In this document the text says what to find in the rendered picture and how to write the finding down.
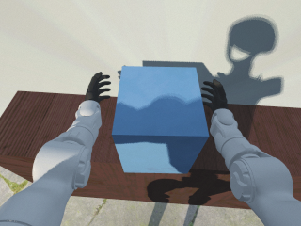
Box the left robot upper arm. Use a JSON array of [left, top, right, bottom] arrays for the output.
[[0, 140, 91, 226]]

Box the carton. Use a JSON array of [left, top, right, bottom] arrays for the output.
[[112, 66, 209, 174]]

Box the right robot upper arm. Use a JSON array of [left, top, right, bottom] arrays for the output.
[[230, 157, 301, 226]]

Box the right robot forearm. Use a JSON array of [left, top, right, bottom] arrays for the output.
[[210, 108, 293, 185]]

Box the left robot forearm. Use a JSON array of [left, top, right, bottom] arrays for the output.
[[32, 100, 102, 180]]

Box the pedestal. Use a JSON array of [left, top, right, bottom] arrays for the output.
[[0, 90, 301, 210]]

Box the right robot hand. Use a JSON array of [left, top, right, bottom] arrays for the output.
[[201, 79, 228, 113]]

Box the left robot hand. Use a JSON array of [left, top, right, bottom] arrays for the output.
[[85, 72, 111, 103]]

